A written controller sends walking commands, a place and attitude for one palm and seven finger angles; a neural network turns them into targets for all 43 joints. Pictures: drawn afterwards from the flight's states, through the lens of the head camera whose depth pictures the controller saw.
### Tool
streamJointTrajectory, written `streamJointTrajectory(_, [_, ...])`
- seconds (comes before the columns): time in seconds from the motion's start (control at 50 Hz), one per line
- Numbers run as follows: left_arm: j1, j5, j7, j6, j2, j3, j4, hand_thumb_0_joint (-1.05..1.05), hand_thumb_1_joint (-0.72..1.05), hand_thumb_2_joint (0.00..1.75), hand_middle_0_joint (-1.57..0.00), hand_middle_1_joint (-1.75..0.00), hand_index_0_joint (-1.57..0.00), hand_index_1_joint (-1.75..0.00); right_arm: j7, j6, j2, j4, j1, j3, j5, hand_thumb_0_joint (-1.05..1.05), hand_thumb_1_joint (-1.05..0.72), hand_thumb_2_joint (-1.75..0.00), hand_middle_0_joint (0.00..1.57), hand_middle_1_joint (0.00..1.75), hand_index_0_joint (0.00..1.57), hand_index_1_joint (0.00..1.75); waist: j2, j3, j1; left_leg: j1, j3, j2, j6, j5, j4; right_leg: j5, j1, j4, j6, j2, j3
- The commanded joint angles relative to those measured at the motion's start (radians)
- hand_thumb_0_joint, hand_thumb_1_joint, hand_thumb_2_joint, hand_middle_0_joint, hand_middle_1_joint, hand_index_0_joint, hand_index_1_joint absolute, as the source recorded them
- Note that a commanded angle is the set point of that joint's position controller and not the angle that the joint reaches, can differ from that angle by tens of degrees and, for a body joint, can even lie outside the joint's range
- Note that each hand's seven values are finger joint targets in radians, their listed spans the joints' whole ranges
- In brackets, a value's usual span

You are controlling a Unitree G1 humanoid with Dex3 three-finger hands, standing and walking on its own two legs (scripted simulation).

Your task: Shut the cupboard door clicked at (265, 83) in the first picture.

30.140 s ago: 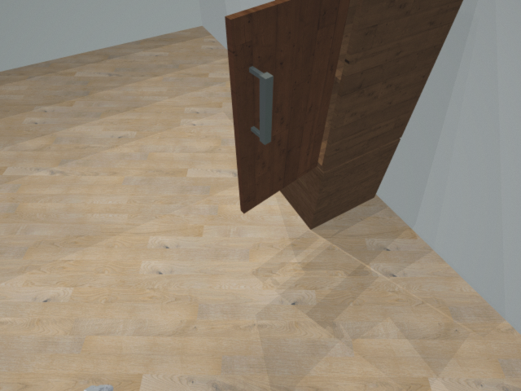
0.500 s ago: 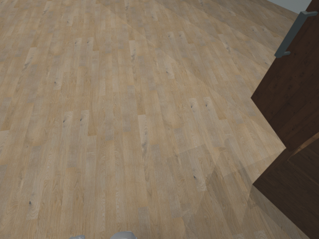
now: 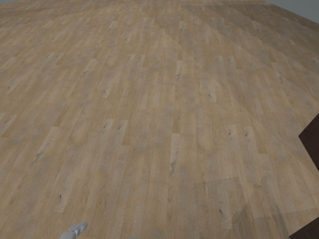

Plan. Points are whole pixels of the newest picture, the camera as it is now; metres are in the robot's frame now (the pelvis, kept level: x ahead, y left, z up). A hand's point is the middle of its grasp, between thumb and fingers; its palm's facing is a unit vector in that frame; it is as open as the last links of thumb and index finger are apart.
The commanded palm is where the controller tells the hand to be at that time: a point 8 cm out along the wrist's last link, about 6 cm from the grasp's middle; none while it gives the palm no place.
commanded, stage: walk to a spot facing it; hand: left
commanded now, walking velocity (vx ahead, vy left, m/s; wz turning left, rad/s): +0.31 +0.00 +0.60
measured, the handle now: out of the picture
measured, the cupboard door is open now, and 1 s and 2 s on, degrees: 66 66 66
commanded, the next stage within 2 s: turn to face it in 0.76 s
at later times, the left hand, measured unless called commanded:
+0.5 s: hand out of the picture +0.05 +0.24 -0.18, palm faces +0.38 -0.91 -0.19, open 7.4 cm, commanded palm none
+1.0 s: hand (85, 152) +0.43 +0.31 -0.16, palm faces +0.33 -0.93 -0.19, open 7.4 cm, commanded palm none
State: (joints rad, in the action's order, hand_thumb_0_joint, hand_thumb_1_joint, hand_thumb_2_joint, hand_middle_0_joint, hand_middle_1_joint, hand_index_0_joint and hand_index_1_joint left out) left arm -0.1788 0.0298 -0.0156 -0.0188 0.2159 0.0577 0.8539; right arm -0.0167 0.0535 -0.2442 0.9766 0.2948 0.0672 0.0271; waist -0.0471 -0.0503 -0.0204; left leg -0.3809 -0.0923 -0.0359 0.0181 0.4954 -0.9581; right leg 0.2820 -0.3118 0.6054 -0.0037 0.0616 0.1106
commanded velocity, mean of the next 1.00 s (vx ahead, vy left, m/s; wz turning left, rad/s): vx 0.27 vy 0.00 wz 0.16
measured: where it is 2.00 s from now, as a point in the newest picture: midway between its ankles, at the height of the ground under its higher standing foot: (142, 198)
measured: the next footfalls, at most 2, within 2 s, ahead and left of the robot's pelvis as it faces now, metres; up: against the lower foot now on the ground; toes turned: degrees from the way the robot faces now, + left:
left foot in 0.40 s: +0.22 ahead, +0.17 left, +0.00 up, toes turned +25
right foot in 0.92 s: +0.52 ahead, +0.06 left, +0.00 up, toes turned +16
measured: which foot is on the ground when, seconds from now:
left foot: up 0.00-0.38, down 0.40-0.94, up 0.96-1.00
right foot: down 0.00-0.42, up 0.44-0.90, down 0.92-1.00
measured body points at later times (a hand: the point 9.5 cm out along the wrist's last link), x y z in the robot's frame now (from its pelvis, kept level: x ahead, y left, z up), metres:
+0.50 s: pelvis +0.16 +0.08 -0.01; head +0.21 +0.11 +0.43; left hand +0.03 +0.29 -0.17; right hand +0.38 -0.11 -0.13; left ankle +0.18 +0.16 -0.73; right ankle +0.08 -0.10 -0.64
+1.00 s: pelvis +0.38 +0.11 +0.00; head +0.42 +0.12 +0.44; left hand +0.41 +0.36 -0.14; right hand +0.39 -0.12 -0.16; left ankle +0.20 +0.16 -0.67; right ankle +0.48 +0.05 -0.73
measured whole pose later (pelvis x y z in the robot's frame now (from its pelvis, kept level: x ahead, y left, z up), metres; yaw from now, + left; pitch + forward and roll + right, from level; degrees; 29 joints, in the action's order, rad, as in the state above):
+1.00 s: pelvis +0.38 +0.11 +0.00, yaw +20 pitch -1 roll +1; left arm -0.12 0.02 -0.01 -0.05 0.15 0.04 0.94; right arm 0.02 -0.02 -0.16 1.12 0.39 0.03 0.01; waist -0.02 -0.11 -0.03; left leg -0.16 0.04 -0.01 0.02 0.54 -0.95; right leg 0.21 -0.38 0.61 -0.05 0.02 0.08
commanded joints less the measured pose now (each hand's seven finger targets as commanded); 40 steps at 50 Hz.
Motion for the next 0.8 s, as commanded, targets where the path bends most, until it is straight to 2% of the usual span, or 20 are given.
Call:
streamJointTrajectory(0.0, [-0.037, -0.003, 0.029, -0.025, 0.152, 0.042, -0.036, 0.0, 0.9, 0.9, -0.2, -0.3, -0.2, -0.3, -0.016, -0.035, -0.076, -0.111, -0.08, 0.03, 0.013, 0.0, -0.9, -0.9, 0.2, 0.3, 0.2, 0.3, 0.243, -0.056, 0.004, -0.308, 0.027, 0.113, -0.03, -0.166, -0.344, 0.399, 0.059, -0.49, -0.058, 0.344, -0.333])
streamJointTrajectory(0.02, [-0.03, -0.006, 0.026, -0.033, 0.13, 0.036, -0.033, 0.0, 0.9, 0.9, -0.2, -0.3, -0.2, -0.3, -0.023, -0.03, -0.057, -0.098, -0.062, 0.027, 0.011, 0.0, -0.9, -0.9, 0.2, 0.3, 0.2, 0.3, 0.212, -0.046, -0.008, -0.278, 0.05, 0.116, -0.039, -0.223, -0.329, 0.242, 0.058, -0.47, -0.042, 0.302, -0.19])
streamJointTrajectory(0.06, [-0.079, -0.007, 0.025, -0.046, 0.119, 0.035, -0.011, 0.0, 0.9, 0.9, -0.2, -0.3, -0.2, -0.3, -0.031, -0.03, -0.027, -0.092, -0.06, 0.02, 0.002, 0.0, -0.9, -0.9, 0.2, 0.3, 0.2, 0.3, 0.187, -0.021, -0.004, -0.289, 0.084, 0.108, -0.051, -0.273, -0.27, 0.012, 0.148, -0.436, -0.036, 0.255, -0.05])
streamJointTrajectory(0.16, [-0.215, -0.001, 0.031, -0.057, 0.105, 0.034, 0.064, 0.0, 0.9, 0.9, -0.2, -0.3, -0.2, -0.3, -0.04, -0.038, 0.001, -0.122, -0.173, 0.007, 0.001, 0.0, -0.9, -0.9, 0.2, 0.3, 0.2, 0.3, 0.186, -0.014, 0.044, -0.366, 0.146, 0.123, -0.048, -0.262, -0.074, -0.307, 0.355, -0.388, -0.059, 0.281, 0.063])
streamJointTrajectory(0.26, [-0.257, 0.005, 0.03, -0.058, 0.136, 0.041, 0.097, 0.0, 0.9, 0.9, -0.2, -0.3, -0.2, -0.3, -0.052, -0.055, 0.011, -0.165, -0.284, -0.011, 0.002, 0.0, -0.9, -0.9, 0.2, 0.3, 0.2, 0.3, 0.192, -0.037, 0.074, -0.285, 0.211, 0.122, -0.013, -0.205, 0.211, -0.428, 0.407, -0.327, -0.067, 0.333, 0.119])
streamJointTrajectory(0.28, [-0.26, 0.004, 0.029, -0.057, 0.143, 0.042, 0.099, 0.0, 0.9, 0.9, -0.2, -0.3, -0.2, -0.3, -0.052, -0.059, 0.008, -0.167, -0.28, -0.013, 0.002, 0.0, -0.9, -0.9, 0.2, 0.3, 0.2, 0.3, 0.194, -0.034, 0.071, -0.244, 0.227, 0.109, 0.0, -0.192, 0.242, -0.48, 0.406, -0.304, -0.067, 0.34, 0.126])
streamJointTrajectory(0.3, [-0.253, 0.003, 0.027, -0.057, 0.154, 0.044, 0.1, 0.0, 0.9, 0.9, -0.2, -0.3, -0.2, -0.3, -0.05, -0.063, 0.001, -0.164, -0.257, -0.011, 0.002, 0.0, -0.9, -0.9, 0.2, 0.3, 0.2, 0.3, 0.193, -0.024, 0.054, -0.187, 0.247, 0.087, 0.015, -0.176, 0.263, -0.563, 0.398, -0.265, -0.066, 0.346, 0.143])
streamJointTrajectory(0.32, [-0.237, 0.002, 0.027, -0.057, 0.167, 0.048, 0.095, 0.0, 0.9, 0.9, -0.2, -0.3, -0.2, -0.3, -0.045, -0.068, -0.01, -0.155, -0.208, -0.006, 0.002, 0.0, -0.9, -0.9, 0.2, 0.3, 0.2, 0.3, 0.194, 0.006, 0.027, -0.088, 0.262, 0.065, 0.033, -0.159, 0.286, -0.648, 0.369, -0.195, -0.063, 0.351, 0.158])
streamJointTrajectory(0.34, [-0.22, -0.001, 0.024, -0.055, 0.171, 0.047, 0.098, 0.0, 0.9, 0.9, -0.2, -0.3, -0.2, -0.3, -0.04, -0.073, -0.04, -0.132, -0.113, 0.004, 0.007, 0.0, -0.9, -0.9, 0.2, 0.3, 0.2, 0.3, 0.173, 0.06, -0.024, 0.081, 0.279, 0.025, 0.047, -0.18, 0.346, -0.686, 0.31, -0.045, -0.042, 0.32, 0.203])
streamJointTrajectory(0.36, [-0.197, -0.009, 0.02, -0.054, 0.171, 0.046, 0.085, 0.0, 0.9, 0.9, -0.2, -0.3, -0.2, -0.3, -0.031, -0.077, -0.099, -0.092, 0.047, 0.019, 0.01, 0.0, -0.9, -0.9, 0.2, 0.3, 0.2, 0.3, 0.092, 0.163, -0.111, 0.344, 0.241, 0.031, 0.065, -0.245, 0.424, -0.57, 0.178, 0.182, -0.012, 0.283, 0.231])
streamJointTrajectory(0.38, [-0.216, -0.019, 0.002, -0.049, 0.119, 0.043, 0.05, 0.0, 0.9, 0.9, -0.2, -0.3, -0.2, -0.3, -0.015, -0.084, -0.239, -0.066, 0.172, 0.053, 0.019, 0.0, -0.9, -0.9, 0.2, 0.3, 0.2, 0.3, -0.194, 0.285, -0.153, 0.616, -0.149, 0.287, 0.159, -0.278, 0.483, -0.043, -0.131, 0.5, 0.051, 0.134, 0.221])
streamJointTrajectory(0.4, [-0.117, -0.017, -0.001, -0.042, 0.104, 0.025, -0.009, 0.0, 0.9, 0.9, -0.2, -0.3, -0.2, -0.3, 0.006, -0.083, -0.309, -0.044, 0.245, 0.068, 0.002, 0.0, -0.9, -0.9, 0.2, 0.3, 0.2, 0.3, -0.252, 0.316, -0.182, 0.717, -0.426, 0.446, 0.238, -0.425, 0.607, 0.313, -0.37, 0.695, 0.059, 0.04, 0.066])
streamJointTrajectory(0.42, [-0.035, -0.018, 0.007, -0.039, 0.111, 0.025, -0.039, 0.0, 0.9, 0.9, -0.2, -0.3, -0.2, -0.3, 0.019, -0.077, -0.302, -0.031, 0.223, 0.063, -0.005, 0.0, -0.9, -0.9, 0.2, 0.3, 0.2, 0.3, -0.098, 0.243, -0.163, 0.67, -0.416, 0.484, 0.255, -0.484, 0.627, 0.263, -0.435, 0.774, 0.036, 0.071, -0.044])
streamJointTrajectory(0.44, [0.005, -0.014, 0.011, -0.037, 0.103, 0.027, -0.043, 0.0, 0.9, 0.9, -0.2, -0.3, -0.2, -0.3, 0.023, -0.086, -0.258, -0.055, 0.158, 0.047, -0.004, 0.0, -0.9, -0.9, 0.2, 0.3, 0.2, 0.3, -0.016, 0.177, -0.126, 0.509, -0.331, 0.454, 0.216, -0.455, 0.643, 0.195, -0.415, 0.793, 0.034, 0.1, -0.053])
streamJointTrajectory(0.46, [-0.043, -0.009, 0.011, -0.033, 0.068, 0.027, -0.003, 0.0, 0.9, 0.9, -0.2, -0.3, -0.2, -0.3, 0.033, -0.095, -0.215, -0.078, 0.064, 0.031, -0.002, 0.0, -0.9, -0.9, 0.2, 0.3, 0.2, 0.3, -0.069, 0.134, -0.081, 0.412, -0.257, 0.415, 0.191, -0.43, 0.645, 0.14, -0.396, 0.771, 0.039, 0.126, -0.079])
streamJointTrajectory(0.5, [-0.116, 0.002, 0.002, -0.012, 0.054, 0.028, 0.057, 0.0, 0.9, 0.9, -0.2, -0.3, -0.2, -0.3, 0.035, -0.11, -0.12, -0.091, -0.025, 0.002, -0.002, 0.0, -0.9, -0.9, 0.2, 0.3, 0.2, 0.3, -0.058, 0.044, -0.013, 0.253, -0.093, 0.316, 0.136, -0.467, 0.682, 0.046, -0.286, 0.646, 0.044, 0.136, -0.096])
streamJointTrajectory(0.54, [-0.152, 0.002, -0.002, -0.003, 0.036, 0.023, 0.077, 0.0, 0.9, 0.9, -0.2, -0.3, -0.2, -0.3, 0.037, -0.121, -0.097, -0.07, -0.026, -0.007, -0.005, 0.0, -0.9, -0.9, 0.2, 0.3, 0.2, 0.3, -0.047, 0.047, 0.015, 0.242, -0.037, 0.276, 0.138, -0.487, 0.707, -0.015, -0.256, 0.576, 0.051, 0.11, -0.081])
streamJointTrajectory(0.6, [-0.1, 0.001, -0.005, 0.01, 0.033, 0.021, 0.066, 0.0, 0.9, 0.9, -0.2, -0.3, -0.2, -0.3, 0.037, -0.123, -0.076, -0.038, 0.004, -0.009, -0.01, 0.0, -0.9, -0.9, 0.2, 0.3, 0.2, 0.3, -0.029, -0.001, 0.022, 0.24, -0.029, 0.264, 0.154, -0.445, 0.766, -0.103, -0.294, 0.469, 0.057, 0.101, -0.089])
streamJointTrajectory(0.66, [-0.008, -0.002, -0.009, 0.01, 0.032, 0.016, 0.037, 0.0, 0.9, 0.9, -0.2, -0.3, -0.2, -0.3, 0.038, -0.125, -0.058, -0.009, 0.043, -0.007, -0.01, 0.0, -0.9, -0.9, 0.2, 0.3, 0.2, 0.3, -0.024, -0.049, 0.016, 0.248, -0.005, 0.257, 0.158, -0.476, 0.792, -0.187, -0.313, 0.34, 0.057, 0.096, -0.087])
streamJointTrajectory(0.78, [0.117, -0.009, -0.009, -0.001, 0.031, 0.004, 0.001, 0.0, 0.9, 0.9, -0.2, -0.3, -0.2, -0.3, 0.045, -0.124, -0.053, 0.051, 0.126, -0.011, -0.002, 0.0, -0.9, -0.9, 0.2, 0.3, 0.2, 0.3, -0.05, -0.079, -0.015, 0.35, 0.03, 0.261, 0.148, -0.726, 0.718, -0.192, -0.249, 0.092, 0.012, 0.045, -0.058])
